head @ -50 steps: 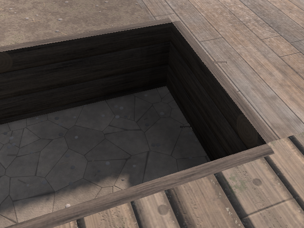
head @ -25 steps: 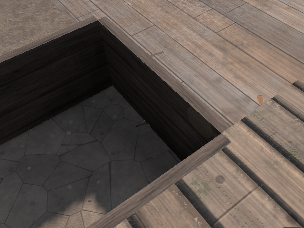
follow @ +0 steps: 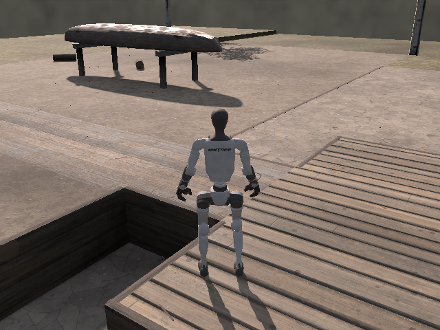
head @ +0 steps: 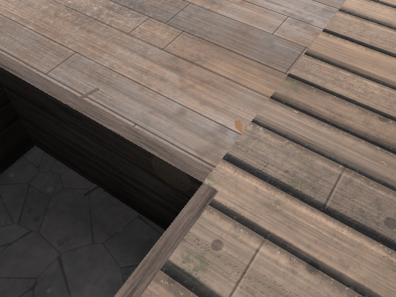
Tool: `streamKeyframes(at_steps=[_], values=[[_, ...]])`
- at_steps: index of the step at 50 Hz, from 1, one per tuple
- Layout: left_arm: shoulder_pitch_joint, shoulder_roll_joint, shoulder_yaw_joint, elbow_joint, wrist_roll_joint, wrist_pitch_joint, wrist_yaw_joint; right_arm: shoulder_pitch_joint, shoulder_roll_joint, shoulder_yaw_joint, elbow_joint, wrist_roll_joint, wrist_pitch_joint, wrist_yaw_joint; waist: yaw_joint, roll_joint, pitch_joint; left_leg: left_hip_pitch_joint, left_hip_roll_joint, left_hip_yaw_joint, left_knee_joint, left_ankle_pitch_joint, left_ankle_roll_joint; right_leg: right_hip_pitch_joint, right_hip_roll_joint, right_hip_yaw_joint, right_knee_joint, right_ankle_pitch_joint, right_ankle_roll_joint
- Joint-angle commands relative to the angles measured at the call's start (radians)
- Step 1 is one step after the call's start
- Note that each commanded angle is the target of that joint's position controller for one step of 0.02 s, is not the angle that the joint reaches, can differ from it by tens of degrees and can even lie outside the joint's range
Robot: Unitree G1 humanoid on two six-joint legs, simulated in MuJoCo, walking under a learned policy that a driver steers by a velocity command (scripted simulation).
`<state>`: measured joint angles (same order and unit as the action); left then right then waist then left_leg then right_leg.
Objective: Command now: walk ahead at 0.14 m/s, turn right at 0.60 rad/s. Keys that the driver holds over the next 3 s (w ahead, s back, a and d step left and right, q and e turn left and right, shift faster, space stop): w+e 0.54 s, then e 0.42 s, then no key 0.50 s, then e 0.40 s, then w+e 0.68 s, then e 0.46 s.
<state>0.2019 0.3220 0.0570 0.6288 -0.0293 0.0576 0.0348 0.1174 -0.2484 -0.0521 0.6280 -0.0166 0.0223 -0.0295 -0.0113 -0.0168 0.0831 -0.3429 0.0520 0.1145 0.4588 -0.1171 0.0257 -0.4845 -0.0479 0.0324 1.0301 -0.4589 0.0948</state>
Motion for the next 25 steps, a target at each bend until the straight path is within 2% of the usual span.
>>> streamKeyframes(at_steps=[1,3,4,5,6,7,8,9,10,11,12,13,16,17,20,22,25], values=[[0.055,0.056,0.007,-0.06,0.004,-0.009,-0.019,-0.062,-0.198,-0.063,-0.077,0.022,-0.001,0.002,0.009,0.201,-0.219,0.109,0.243,-0.174,-0.193,-0.129,0.2,0.135,-0.02,-0.054,-0.148,0.05,-0.04],[0.097,0.07,0.016,-0.037,0.008,-0.006,-0.029,-0.054,-0.205,-0.066,-0.064,0.037,-0.003,0.01,0.029,0.197,-0.2,0.048,0.256,-0.158,-0.2,-0.3,0.168,0.227,-0.009,-0.097,-0.264,0.073,-0.087],[0.162,0.07,0.026,-0.008,0.009,-0.008,-0.032,-0.062,-0.198,-0.063,-0.057,0.05,-0.001,0.011,0.065,0.183,-0.194,-0.006,0.249,-0.134,-0.176,-0.406,0.135,0.316,0.008,-0.125,-0.362,0.126,-0.118],[0.235,0.072,0.038,0.036,0.014,-0.014,-0.03,-0.07,-0.166,-0.059,-0.051,0.058,0.001,0.011,0.095,0.138,-0.165,-0.084,0.206,-0.082,-0.09,-0.496,0.08,0.4,0.041,-0.136,-0.428,0.094,-0.148],[0.329,0.106,0.055,0.073,0.022,-0.025,-0.02,-0.078,-0.103,-0.046,-0.054,0.052,0.005,0.017,0.125,-0.054,-0.1,-0.241,0.114,0.026,0.213,-0.548,-0.005,0.465,-0.042,0.074,-0.596,-0.095,-0.213],[0.314,0.187,0.061,0.05,0.019,-0.037,-0.01,-0.095,-0.02,-0.021,-0.082,0.042,-0.002,0.03,0.094,-0.267,-0.006,-0.549,-0.016,0.036,0.587,-0.555,-0.075,0.454,-0.259,0.528,-0.754,-0.371,-0.343],[0.249,0.223,0.069,0.012,0.046,-0.069,-0.025,-0.195,-0.108,-0.044,-0.135,0.083,-0.031,0.031,0.121,-0.205,0.061,-0.609,-0.028,-0.15,0.623,-0.459,-0.039,0.313,-0.316,0.725,-0.933,-0.522,-0.434],[0.159,0.189,0.058,0.004,0.049,-0.092,-0.024,-0.177,-0.16,-0.062,-0.128,0.098,-0.055,0.03,0.072,-0.182,0.104,-0.591,-0.001,-0.173,0.639,-0.335,-0.026,0.299,-0.299,0.659,-0.955,-0.471,-0.399],[0.108,0.148,0.045,0.006,0.037,-0.101,-0.02,-0.124,-0.182,-0.074,-0.101,0.073,-0.068,0.027,0.032,-0.183,0.089,-0.546,0.012,-0.173,0.623,-0.233,-0.031,0.301,-0.255,0.557,-0.916,-0.33,-0.354],[0.081,0.116,0.034,0.006,0.029,-0.101,-0.016,-0.096,-0.171,-0.076,-0.077,0.044,-0.076,0.026,0.016,-0.187,0.054,-0.482,0.015,-0.166,0.612,-0.169,-0.045,0.29,-0.205,0.462,-0.888,-0.228,-0.32],[0.083,0.089,0.025,0.006,0.029,-0.105,-0.012,-0.084,-0.16,-0.078,-0.067,0.029,-0.08,0.03,0.013,-0.178,0.03,-0.441,0.003,-0.154,0.617,-0.099,-0.059,0.288,-0.172,0.4,-0.878,-0.146,-0.306],[0.108,0.069,0.019,0.011,0.028,-0.11,-0.009,-0.086,-0.145,-0.077,-0.062,0.03,-0.083,0.034,0.016,-0.151,0.008,-0.419,-0.01,-0.146,0.608,-0.043,-0.065,0.307,-0.155,0.369,-0.872,-0.08,-0.299],[0.193,0.064,0.021,0.038,0.017,-0.118,-0.001,-0.136,-0.093,-0.061,-0.072,0.03,-0.093,0.039,0.048,-0.099,-0.02,-0.408,-0.034,-0.144,0.443,0.053,-0.075,0.407,-0.135,0.305,-0.847,0.115,-0.289],[0.207,0.056,0.02,0.047,0.015,-0.115,0.001,-0.153,-0.083,-0.06,-0.08,0.037,-0.097,0.042,0.052,-0.113,-0.019,-0.388,-0.046,-0.145,0.368,0.06,-0.077,0.418,-0.124,0.29,-0.838,0.159,-0.287],[0.238,0.082,0.032,0.064,0.006,-0.103,0.007,-0.231,-0.062,-0.054,-0.111,0.045,-0.106,0.054,0.084,-0.133,-0.003,-0.323,-0.076,-0.141,0.208,0.051,-0.095,0.408,-0.115,0.286,-0.809,0.223,-0.301],[0.244,0.103,0.044,0.071,-0.003,-0.094,0.009,-0.258,-0.063,-0.055,-0.125,0.05,-0.115,0.065,0.094,-0.129,0.007,-0.266,-0.084,-0.139,0.138,0.02,-0.096,0.378,-0.125,0.312,-0.789,0.229,-0.31],[0.185,0.124,0.057,0.06,-0.007,-0.089,0.012,-0.205,-0.101,-0.071,-0.129,0.057,-0.126,0.068,0.06,-0.147,-0.023,-0.126,-0.079,-0.16,0.059,0.0,-0.08,0.366,-0.138,0.378,-0.739,0.31,-0.298]])
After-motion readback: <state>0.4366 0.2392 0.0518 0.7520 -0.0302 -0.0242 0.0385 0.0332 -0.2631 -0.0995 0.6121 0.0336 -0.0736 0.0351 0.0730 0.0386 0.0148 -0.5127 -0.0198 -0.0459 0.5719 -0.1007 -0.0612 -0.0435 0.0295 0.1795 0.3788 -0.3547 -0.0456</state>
